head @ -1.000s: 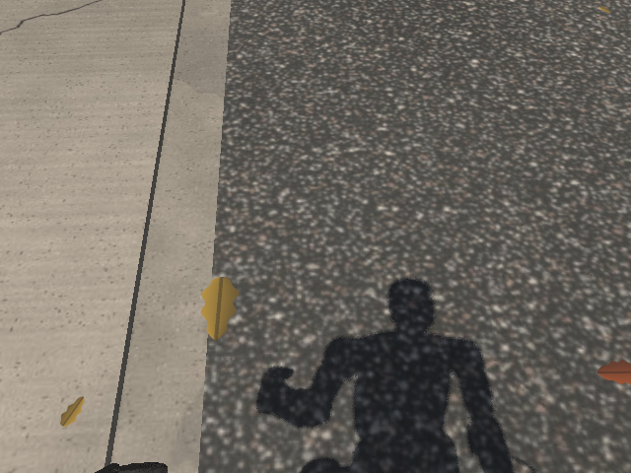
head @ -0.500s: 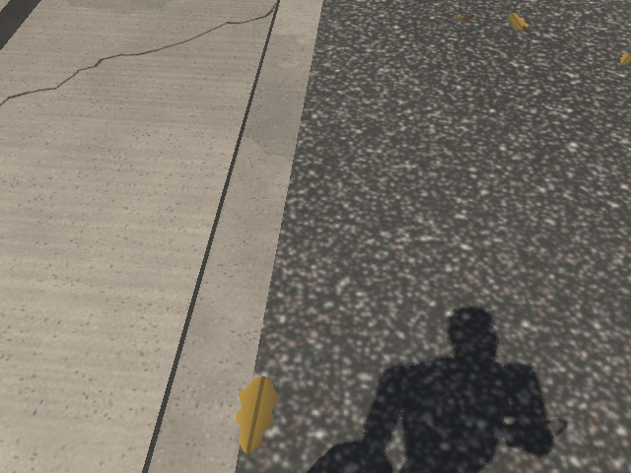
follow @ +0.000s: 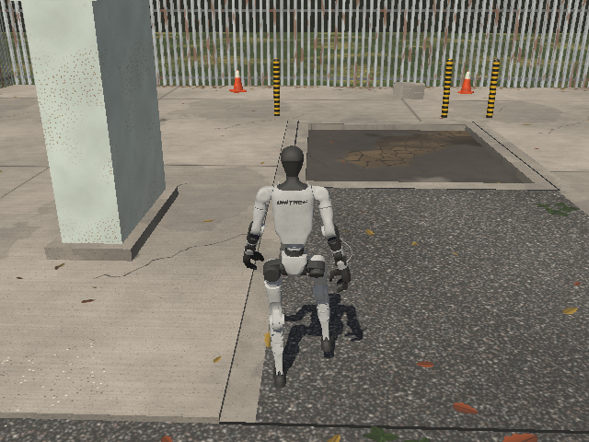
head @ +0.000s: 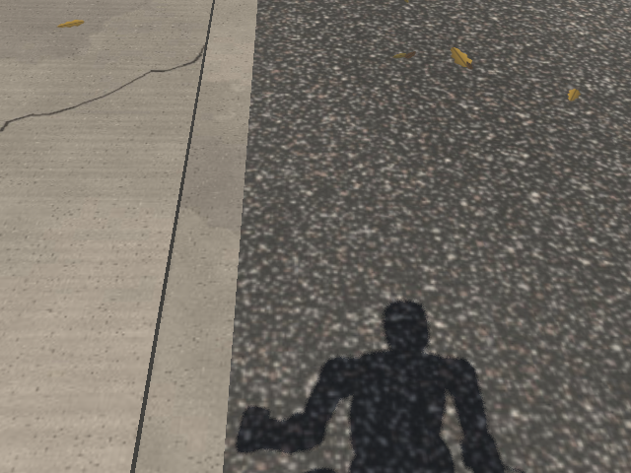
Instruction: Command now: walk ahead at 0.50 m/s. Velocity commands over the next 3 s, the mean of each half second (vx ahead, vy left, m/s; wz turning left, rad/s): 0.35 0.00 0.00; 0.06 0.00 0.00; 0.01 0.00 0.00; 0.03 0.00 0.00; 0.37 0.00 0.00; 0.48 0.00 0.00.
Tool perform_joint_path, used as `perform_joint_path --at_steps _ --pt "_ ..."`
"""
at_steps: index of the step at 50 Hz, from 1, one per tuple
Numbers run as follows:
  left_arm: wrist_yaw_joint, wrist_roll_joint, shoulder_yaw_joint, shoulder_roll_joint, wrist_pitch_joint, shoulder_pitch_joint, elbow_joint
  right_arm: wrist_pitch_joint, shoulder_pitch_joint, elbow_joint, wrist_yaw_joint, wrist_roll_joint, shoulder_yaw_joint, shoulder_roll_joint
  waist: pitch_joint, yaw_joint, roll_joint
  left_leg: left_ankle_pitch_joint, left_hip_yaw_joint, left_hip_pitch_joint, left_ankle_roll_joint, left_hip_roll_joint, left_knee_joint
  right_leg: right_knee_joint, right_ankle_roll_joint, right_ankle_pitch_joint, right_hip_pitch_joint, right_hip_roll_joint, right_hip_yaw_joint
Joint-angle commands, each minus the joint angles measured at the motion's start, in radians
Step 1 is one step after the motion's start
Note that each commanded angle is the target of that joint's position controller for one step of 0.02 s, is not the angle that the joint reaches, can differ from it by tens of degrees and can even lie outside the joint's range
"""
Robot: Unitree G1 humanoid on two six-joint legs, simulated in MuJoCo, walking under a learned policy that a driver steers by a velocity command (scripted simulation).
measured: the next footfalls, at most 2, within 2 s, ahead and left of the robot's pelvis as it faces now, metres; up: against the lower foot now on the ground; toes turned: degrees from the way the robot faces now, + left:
right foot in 0.20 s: +0.31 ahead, -0.15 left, +0.00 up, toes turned -4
left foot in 0.62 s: +0.37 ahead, +0.08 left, +0.00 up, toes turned +0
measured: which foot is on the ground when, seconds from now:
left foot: down 0.00-0.20, up 0.22-0.60, down 0.62-1.00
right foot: up 0.00-0.18, down 0.20-1.00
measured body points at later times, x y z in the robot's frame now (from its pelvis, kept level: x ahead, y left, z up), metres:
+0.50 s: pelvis +0.24 -0.07 +0.00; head +0.27 -0.08 +0.44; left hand +0.31 +0.18 -0.14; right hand +0.35 -0.34 -0.14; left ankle +0.31 +0.09 -0.70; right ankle +0.27 -0.15 -0.75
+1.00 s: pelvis +0.31 -0.04 -0.01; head +0.32 -0.04 +0.44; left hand +0.36 +0.22 -0.16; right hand +0.39 -0.29 -0.16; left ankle +0.33 +0.08 -0.75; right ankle +0.27 -0.15 -0.75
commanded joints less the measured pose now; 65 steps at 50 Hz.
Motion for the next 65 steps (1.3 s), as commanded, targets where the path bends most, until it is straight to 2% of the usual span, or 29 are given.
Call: perform_joint_path --at_steps 1,4,7,8,9,10,11,12,13,14,15,16,18,19,20,23,25,28,30,31,32,33,34,35,37,41,46,65 --pt "-0.014 -0.005 -0.005 0.029 -0.013 -0.116 -0.075 -0.007 0.024 -0.034 -0.010 0.008 -0.029 -0.165 0.080 -0.004 0.103 0.206 -0.124 -0.013 0.126 0.262 -0.092 -0.116 0.000 0.073 -0.007 0.025 -0.031" --pt "-0.033 -0.011 -0.012 0.030 -0.022 -0.191 -0.107 0.008 0.071 -0.010 -0.012 0.010 -0.033 -0.171 0.107 -0.025 0.100 0.233 -0.123 0.083 0.129 0.300 -0.049 -0.183 -0.014 0.020 -0.034 0.040 -0.038" --pt "-0.050 -0.013 -0.010 0.053 -0.031 -0.185 -0.123 0.021 0.063 -0.003 -0.018 0.015 -0.043 -0.188 0.095 0.006 0.119 0.365 -0.125 0.147 0.110 0.336 0.024 -0.227 -0.051 -0.080 0.027 0.063 -0.048" --pt "-0.050 -0.012 -0.001 0.074 -0.033 -0.136 -0.113 0.024 0.042 -0.008 -0.018 0.015 -0.047 -0.199 0.061 0.039 0.134 0.509 -0.116 0.149 0.099 0.331 0.077 -0.235 -0.067 -0.110 0.118 0.089 -0.068" --pt "-0.048 -0.008 0.016 0.103 -0.034 -0.035 -0.085 0.028 0.015 -0.015 -0.018 0.017 -0.048 -0.203 -0.002 0.099 0.142 0.681 -0.089 0.132 0.082 0.306 0.190 -0.250 -0.089 -0.109 0.273 0.127 -0.100" --pt "-0.041 0.001 0.041 0.153 -0.034 0.135 -0.032 0.033 0.001 -0.024 -0.019 0.012 -0.038 -0.179 -0.104 0.174 0.123 0.733 -0.050 0.050 0.045 0.243 0.399 -0.250 -0.121 -0.043 0.517 0.131 -0.094" --pt "-0.031 0.024 0.058 0.236 -0.033 0.303 0.000 0.031 0.018 -0.052 -0.021 -0.011 -0.022 -0.146 -0.262 0.207 -0.019 0.385 -0.007 -0.182 -0.002 0.162 0.737 -0.211 -0.188 0.148 0.836 -0.084 0.146" --pt "-0.039 0.029 0.055 0.263 -0.030 0.305 0.013 0.011 0.163 -0.033 -0.010 -0.005 0.015 -0.011 -0.397 0.122 -0.278 -0.407 -0.079 -0.517 -0.059 -0.028 1.053 -0.324 -0.358 0.216 1.103 -0.298 0.580" --pt "-0.041 0.015 0.030 0.170 -0.029 0.286 0.000 -0.008 0.107 -0.016 -0.006 0.015 -0.011 -0.126 -0.375 0.157 -0.140 -0.436 -0.212 -0.572 -0.050 0.018 1.157 -0.345 -0.321 0.263 1.048 -0.259 0.549" --pt "-0.037 0.011 0.016 0.132 -0.030 0.194 -0.014 -0.014 0.017 -0.043 -0.006 0.033 -0.021 -0.157 -0.235 0.139 -0.096 -0.374 -0.178 -0.617 -0.046 0.060 1.159 -0.342 -0.282 0.384 0.910 -0.228 0.369" --pt "-0.038 0.013 0.005 0.109 -0.032 0.116 -0.026 -0.011 -0.030 -0.049 -0.014 0.028 -0.021 -0.150 -0.161 0.103 0.002 -0.302 -0.140 -0.584 -0.054 0.114 1.104 -0.362 -0.255 0.467 0.764 -0.184 0.254" --pt "-0.038 0.015 -0.002 0.085 -0.033 0.072 -0.027 0.000 -0.055 -0.052 -0.022 0.017 -0.030 -0.145 -0.105 0.078 0.022 -0.262 -0.124 -0.548 -0.060 0.140 1.042 -0.397 -0.240 0.476 0.648 -0.150 0.186" --pt "-0.039 0.036 -0.014 0.056 -0.035 0.054 -0.009 0.031 -0.016 -0.043 -0.026 0.011 -0.028 -0.098 -0.097 0.029 -0.012 -0.209 -0.124 -0.420 -0.062 0.165 0.953 -0.445 -0.231 0.506 0.515 -0.115 0.115" --pt "-0.037 0.041 -0.017 0.055 -0.037 0.050 0.002 0.041 -0.003 -0.040 -0.028 0.008 -0.025 -0.075 -0.095 0.012 -0.018 -0.187 -0.118 -0.385 -0.069 0.166 0.898 -0.457 -0.238 0.541 0.475 -0.104 0.079" --pt "-0.031 0.043 -0.016 0.069 -0.038 0.043 0.010 0.047 -0.012 -0.046 -0.032 0.005 -0.024 -0.069 -0.091 0.002 -0.029 -0.157 -0.113 -0.376 -0.075 0.164 0.830 -0.464 -0.242 0.564 0.456 -0.094 0.051" --pt "-0.012 0.037 -0.012 0.104 -0.023 0.022 0.022 0.060 -0.089 -0.066 -0.036 -0.004 -0.018 -0.070 -0.108 0.008 -0.046 -0.035 -0.091 -0.322 -0.087 0.157 0.613 -0.470 -0.221 0.530 0.440 -0.063 -0.016" --pt "-0.004 0.033 -0.011 0.119 -0.009 0.045 0.039 0.070 -0.136 -0.073 -0.034 -0.001 -0.020 -0.086 -0.114 0.030 -0.044 0.028 -0.082 -0.291 -0.090 0.146 0.535 -0.482 -0.212 0.415 0.449 -0.064 -0.013" --pt "0.000 0.029 -0.017 0.105 0.008 0.058 0.062 0.083 -0.190 -0.079 -0.034 -0.001 -0.025 -0.102 -0.072 0.045 -0.042 0.025 -0.085 -0.265 -0.082 0.142 0.439 -0.488 -0.203 0.161 0.446 -0.072 0.022" --pt "0.002 0.014 -0.025 0.087 0.018 0.047 0.070 0.080 -0.185 -0.070 -0.034 -0.011 -0.027 -0.101 -0.050 0.023 -0.026 0.087 -0.067 -0.187 -0.061 0.127 0.295 -0.447 -0.166 -0.016 0.427 -0.043 0.027" --pt "0.002 0.011 -0.031 0.067 0.019 0.081 0.082 0.078 -0.184 -0.067 -0.034 -0.023 -0.029 -0.118 -0.039 0.025 0.004 0.190 -0.090 -0.141 -0.048 0.145 0.219 -0.420 -0.123 -0.113 0.419 -0.007 0.025" --pt "0.003 0.024 -0.037 0.049 0.019 0.112 0.086 0.075 -0.178 -0.068 -0.038 -0.026 -0.035 -0.155 -0.044 0.050 0.056 0.344 -0.145 -0.091 -0.030 0.201 0.213 -0.368 -0.080 -0.213 0.399 0.041 0.003" --pt "0.002 0.031 -0.031 0.045 0.018 0.209 0.104 0.078 -0.213 -0.070 -0.042 -0.014 -0.043 -0.206 -0.045 0.132 0.177 0.390 -0.178 -0.059 0.013 0.239 0.243 -0.354 -0.048 -0.329 0.351 0.116 -0.041" --pt "0.010 0.031 -0.038 0.025 0.027 0.200 0.107 0.081 -0.231 -0.057 -0.036 -0.005 -0.034 -0.145 -0.051 0.122 0.214 0.202 -0.175 -0.139 0.021 0.219 0.218 -0.365 -0.028 -0.329 0.423 0.126 -0.069" --pt "0.015 0.028 -0.034 0.052 0.038 0.148 0.101 0.080 -0.248 -0.057 -0.030 -0.002 -0.027 -0.108 -0.014 0.099 0.174 0.118 -0.160 -0.194 0.001 0.185 0.203 -0.360 -0.021 -0.308 0.449 0.124 -0.073" --pt "0.023 0.021 -0.029 0.067 0.054 0.114 0.101 0.072 -0.257 -0.053 -0.026 -0.011 -0.024 -0.111 -0.008 0.085 0.125 0.161 -0.131 -0.190 -0.024 0.157 0.215 -0.347 -0.027 -0.259 0.454 0.112 -0.065" --pt "0.021 0.018 -0.027 0.066 0.057 0.115 0.116 0.064 -0.233 -0.020 -0.031 -0.004 -0.024 -0.115 -0.045 0.076 0.096 0.294 -0.116 -0.131 -0.015 0.147 0.257 -0.333 -0.025 -0.154 0.483 0.096 -0.056" --pt "0.023 0.015 -0.025 0.061 0.064 0.121 0.140 0.071 -0.240 0.000 -0.033 -0.001 -0.022 -0.114 -0.046 0.073 0.061 0.317 -0.105 -0.116 -0.006 0.137 0.273 -0.320 -0.018 -0.118 0.498 0.093 -0.059" --pt "0.034 0.018 -0.036 0.041 0.064 0.174 0.203 0.094 -0.253 0.049 -0.038 -0.003 -0.015 -0.095 0.028 0.068 0.050 0.158 -0.083 -0.133 -0.023 0.106 0.237 -0.355 -0.007 -0.236 0.465 0.086 -0.059"
Over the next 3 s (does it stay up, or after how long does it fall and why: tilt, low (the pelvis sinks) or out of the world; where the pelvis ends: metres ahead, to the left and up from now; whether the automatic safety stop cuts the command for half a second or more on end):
stays up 0.79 -0.04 0.00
